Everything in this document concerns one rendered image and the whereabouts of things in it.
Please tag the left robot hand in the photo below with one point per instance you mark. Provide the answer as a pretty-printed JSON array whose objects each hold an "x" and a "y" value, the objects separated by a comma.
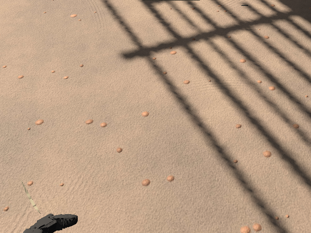
[{"x": 51, "y": 223}]

